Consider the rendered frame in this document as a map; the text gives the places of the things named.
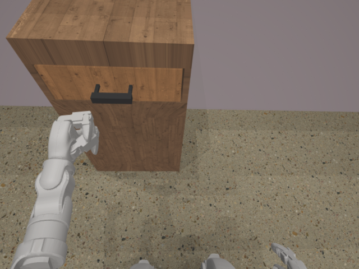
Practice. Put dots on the right robot hand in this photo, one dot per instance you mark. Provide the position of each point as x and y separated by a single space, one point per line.
287 256

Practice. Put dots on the drawer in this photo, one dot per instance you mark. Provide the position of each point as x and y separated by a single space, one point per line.
78 82

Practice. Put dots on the handle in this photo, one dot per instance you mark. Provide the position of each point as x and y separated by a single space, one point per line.
111 98

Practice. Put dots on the left robot forearm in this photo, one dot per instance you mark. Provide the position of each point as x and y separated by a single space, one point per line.
44 245

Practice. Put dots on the robot left shin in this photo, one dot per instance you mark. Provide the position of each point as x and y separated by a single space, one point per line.
143 261

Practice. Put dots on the right robot thigh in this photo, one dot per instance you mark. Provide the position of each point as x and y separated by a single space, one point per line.
216 263

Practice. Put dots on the cabinet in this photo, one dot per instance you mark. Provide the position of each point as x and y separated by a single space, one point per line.
144 135

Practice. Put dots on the left robot hand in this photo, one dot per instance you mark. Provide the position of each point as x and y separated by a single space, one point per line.
63 136

